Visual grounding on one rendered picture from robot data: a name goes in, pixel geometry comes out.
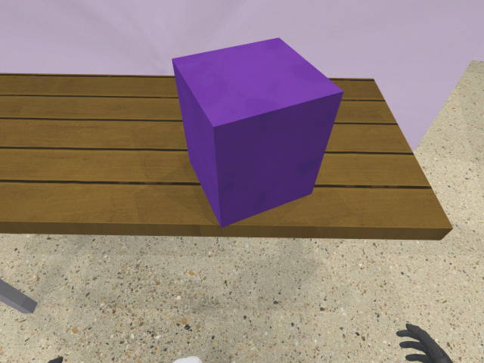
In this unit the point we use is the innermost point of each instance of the right robot hand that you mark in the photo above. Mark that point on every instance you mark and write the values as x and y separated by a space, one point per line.
434 353

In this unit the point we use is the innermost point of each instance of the table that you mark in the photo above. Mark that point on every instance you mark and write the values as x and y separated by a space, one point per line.
107 155

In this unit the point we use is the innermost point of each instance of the carton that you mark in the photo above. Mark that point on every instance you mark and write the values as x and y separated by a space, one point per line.
257 120

